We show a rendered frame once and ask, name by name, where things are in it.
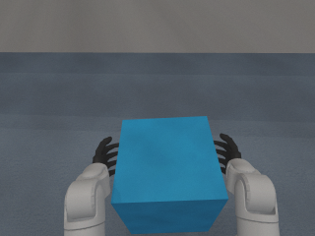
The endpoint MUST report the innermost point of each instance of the robot right hand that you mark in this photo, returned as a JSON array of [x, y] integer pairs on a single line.
[[230, 153]]

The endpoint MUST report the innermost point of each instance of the robot left hand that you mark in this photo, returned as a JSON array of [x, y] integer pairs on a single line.
[[102, 155]]

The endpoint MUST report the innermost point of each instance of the left robot forearm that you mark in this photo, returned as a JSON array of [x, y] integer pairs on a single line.
[[84, 203]]

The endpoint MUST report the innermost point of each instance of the carton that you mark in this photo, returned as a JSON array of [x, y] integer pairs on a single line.
[[168, 176]]

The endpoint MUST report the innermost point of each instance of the right robot forearm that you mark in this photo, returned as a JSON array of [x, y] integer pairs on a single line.
[[255, 199]]

